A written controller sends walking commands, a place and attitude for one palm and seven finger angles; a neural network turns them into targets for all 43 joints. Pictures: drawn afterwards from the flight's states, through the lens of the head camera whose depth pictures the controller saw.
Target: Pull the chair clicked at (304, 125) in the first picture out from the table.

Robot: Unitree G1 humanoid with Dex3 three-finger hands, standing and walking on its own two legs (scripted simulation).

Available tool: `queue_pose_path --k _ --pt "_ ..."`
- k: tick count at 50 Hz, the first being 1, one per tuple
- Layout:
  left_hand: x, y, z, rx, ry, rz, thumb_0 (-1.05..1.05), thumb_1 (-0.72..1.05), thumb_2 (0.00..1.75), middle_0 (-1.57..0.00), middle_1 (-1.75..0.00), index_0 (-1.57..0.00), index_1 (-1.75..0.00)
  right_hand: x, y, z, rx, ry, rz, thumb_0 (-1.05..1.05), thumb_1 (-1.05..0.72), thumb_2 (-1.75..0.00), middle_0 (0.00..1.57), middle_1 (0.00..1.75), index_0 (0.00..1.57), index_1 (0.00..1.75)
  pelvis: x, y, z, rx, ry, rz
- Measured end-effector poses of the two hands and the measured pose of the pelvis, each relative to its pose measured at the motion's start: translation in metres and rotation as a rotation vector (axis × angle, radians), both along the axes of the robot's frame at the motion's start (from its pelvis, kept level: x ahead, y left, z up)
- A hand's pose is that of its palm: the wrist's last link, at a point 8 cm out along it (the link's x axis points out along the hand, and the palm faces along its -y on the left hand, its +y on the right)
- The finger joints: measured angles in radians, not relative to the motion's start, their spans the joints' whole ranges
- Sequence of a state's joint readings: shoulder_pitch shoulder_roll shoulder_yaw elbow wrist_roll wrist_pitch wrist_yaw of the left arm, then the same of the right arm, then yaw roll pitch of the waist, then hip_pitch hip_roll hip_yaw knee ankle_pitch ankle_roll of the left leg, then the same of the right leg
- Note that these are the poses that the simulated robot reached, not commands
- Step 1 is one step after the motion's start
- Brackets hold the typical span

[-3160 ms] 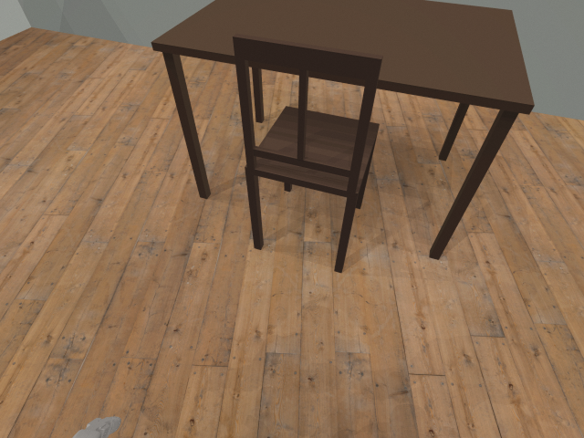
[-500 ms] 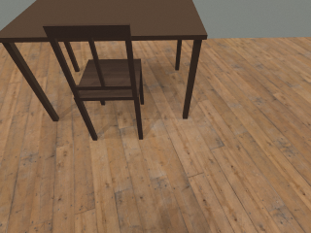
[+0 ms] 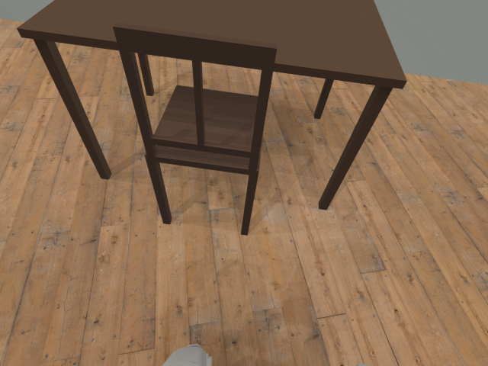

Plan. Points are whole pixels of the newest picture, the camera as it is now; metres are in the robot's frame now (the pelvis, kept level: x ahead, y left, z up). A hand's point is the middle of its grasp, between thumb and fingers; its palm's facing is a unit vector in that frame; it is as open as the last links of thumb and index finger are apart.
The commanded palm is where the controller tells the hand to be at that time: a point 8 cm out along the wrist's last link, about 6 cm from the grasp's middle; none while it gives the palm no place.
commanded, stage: take the last steps up to it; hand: left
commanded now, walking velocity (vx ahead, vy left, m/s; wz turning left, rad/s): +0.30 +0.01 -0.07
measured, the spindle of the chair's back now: (199, 106) +0.75 +0.20 -0.06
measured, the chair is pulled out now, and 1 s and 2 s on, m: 0.00 0.00 0.00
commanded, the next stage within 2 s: come to a stop and stand still in 0.58 s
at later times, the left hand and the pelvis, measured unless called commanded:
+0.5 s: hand (181, 279) +0.29 +0.15 -0.14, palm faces -0.07 -0.98 -0.19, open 7.4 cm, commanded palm none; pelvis +0.18 -0.01 +0.01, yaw -3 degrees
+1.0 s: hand (172, 283) +0.28 +0.17 -0.16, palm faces +0.01 -0.99 -0.15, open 7.4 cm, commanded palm none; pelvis +0.28 +0.01 +0.02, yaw -4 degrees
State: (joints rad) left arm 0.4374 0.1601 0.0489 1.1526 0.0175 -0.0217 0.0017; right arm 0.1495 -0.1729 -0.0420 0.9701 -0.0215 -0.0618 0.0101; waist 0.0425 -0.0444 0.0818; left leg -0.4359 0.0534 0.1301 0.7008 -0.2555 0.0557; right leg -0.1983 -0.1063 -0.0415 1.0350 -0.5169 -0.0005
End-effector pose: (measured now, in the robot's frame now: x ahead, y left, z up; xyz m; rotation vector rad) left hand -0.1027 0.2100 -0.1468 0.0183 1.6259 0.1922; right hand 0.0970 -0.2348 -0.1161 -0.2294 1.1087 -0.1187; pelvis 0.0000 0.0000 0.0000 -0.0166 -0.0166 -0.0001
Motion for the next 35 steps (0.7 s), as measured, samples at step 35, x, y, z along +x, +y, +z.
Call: queue_pose_path --k 35 --pt "0.381 -0.003 0.037 0.093 -0.354 -0.165 -0.02 0.94 0.89 -0.20 -0.30 -0.20 -0.30 0.120 -0.007 -0.004 0.083 0.267 -0.195 0.01 -0.91 -0.89 0.20 0.30 0.20 0.30 0.238 -0.021 0.027 -0.001 0.016 -0.041"
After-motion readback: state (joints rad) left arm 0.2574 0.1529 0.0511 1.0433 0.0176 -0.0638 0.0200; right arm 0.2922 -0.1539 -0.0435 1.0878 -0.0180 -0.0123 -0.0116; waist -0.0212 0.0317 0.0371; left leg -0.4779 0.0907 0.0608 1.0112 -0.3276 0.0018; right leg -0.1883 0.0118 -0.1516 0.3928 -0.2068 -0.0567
